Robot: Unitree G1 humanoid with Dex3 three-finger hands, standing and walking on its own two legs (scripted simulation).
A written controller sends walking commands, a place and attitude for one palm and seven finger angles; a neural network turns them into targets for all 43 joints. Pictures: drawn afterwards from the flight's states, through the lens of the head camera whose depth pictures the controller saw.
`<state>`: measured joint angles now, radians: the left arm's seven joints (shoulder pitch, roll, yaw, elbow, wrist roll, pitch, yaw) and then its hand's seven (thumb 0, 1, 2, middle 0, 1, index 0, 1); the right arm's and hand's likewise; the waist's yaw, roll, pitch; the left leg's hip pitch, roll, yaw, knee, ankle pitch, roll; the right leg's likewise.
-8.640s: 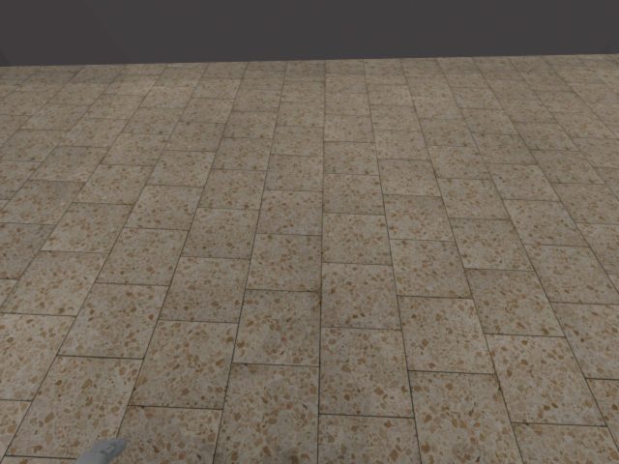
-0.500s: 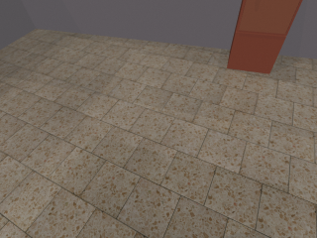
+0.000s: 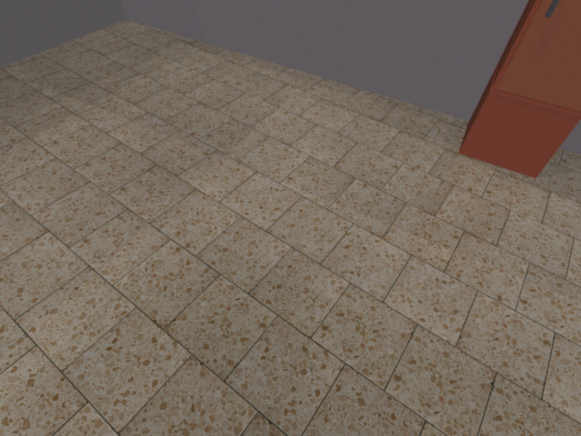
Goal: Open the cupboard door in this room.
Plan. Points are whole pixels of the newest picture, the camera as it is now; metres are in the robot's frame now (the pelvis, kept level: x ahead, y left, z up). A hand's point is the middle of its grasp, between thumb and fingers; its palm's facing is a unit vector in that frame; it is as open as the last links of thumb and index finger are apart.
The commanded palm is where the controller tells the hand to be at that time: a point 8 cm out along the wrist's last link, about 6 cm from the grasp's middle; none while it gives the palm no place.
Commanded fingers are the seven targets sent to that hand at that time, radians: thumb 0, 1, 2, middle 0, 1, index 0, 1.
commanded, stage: stand and wait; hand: left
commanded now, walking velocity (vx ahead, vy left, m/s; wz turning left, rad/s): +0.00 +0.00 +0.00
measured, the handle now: out of the picture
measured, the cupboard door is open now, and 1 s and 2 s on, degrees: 0 0 0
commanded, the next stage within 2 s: turn or walk to find it in 0.38 s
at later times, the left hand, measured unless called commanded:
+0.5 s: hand out of the picture -0.01 +0.14 -0.17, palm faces +0.01 -0.98 -0.20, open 7.3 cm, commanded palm none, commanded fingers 0.00 0.90 0.90 -0.20 -0.30 -0.20 -0.30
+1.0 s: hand out of the picture -0.01 +0.20 -0.18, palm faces +0.20 -0.96 -0.21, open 7.4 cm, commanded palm none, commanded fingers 0.00 0.90 0.90 -0.20 -0.30 -0.20 -0.30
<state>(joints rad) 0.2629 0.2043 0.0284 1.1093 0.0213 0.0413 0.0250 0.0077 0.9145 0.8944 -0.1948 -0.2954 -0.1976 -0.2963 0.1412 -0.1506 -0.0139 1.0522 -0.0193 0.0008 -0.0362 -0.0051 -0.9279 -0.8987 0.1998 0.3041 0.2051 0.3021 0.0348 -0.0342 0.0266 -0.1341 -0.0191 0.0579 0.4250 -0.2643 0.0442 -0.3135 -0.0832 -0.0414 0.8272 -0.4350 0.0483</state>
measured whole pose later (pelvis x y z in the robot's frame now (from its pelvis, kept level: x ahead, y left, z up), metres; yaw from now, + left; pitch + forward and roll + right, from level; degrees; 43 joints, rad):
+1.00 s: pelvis -0.04 +0.00 +0.00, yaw +10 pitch +1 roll -1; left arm 0.17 0.21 0.06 1.03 0.02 0.04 0.02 0.01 0.91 0.89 -0.20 -0.30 -0.20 -0.30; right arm 0.23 -0.15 -0.04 1.03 -0.03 0.00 -0.03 0.00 -0.91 -0.90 0.20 0.30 0.20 0.30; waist -0.01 -0.02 0.05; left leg -0.24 -0.02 0.03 0.45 -0.22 0.06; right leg -0.44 -0.07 -0.04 1.06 -0.41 0.06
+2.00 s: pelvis -0.08 -0.04 +0.00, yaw +27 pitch +0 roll +0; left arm 0.15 0.24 0.06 0.97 0.02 0.05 0.02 0.01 0.91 0.89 -0.19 -0.30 -0.20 -0.30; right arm 0.17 -0.18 -0.04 0.97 -0.03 0.02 -0.01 0.00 -0.91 -0.90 0.20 0.30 0.21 0.30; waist 0.00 -0.01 0.07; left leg -0.22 -0.02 -0.01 0.45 -0.23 0.03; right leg -0.42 -0.08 -0.02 0.99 -0.43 0.09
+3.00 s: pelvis -0.14 -0.08 +0.00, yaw +53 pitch +0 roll -1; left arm 0.19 0.25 0.06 0.98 0.02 0.05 0.01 0.01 0.91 0.89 -0.20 -0.30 -0.20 -0.30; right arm 0.17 -0.18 -0.03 0.96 -0.02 0.02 -0.01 0.00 -0.91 -0.90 0.20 0.30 0.21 0.30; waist 0.01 -0.03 0.07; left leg -0.20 -0.04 0.00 0.43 -0.23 0.06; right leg -0.45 -0.09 -0.02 1.06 -0.39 0.10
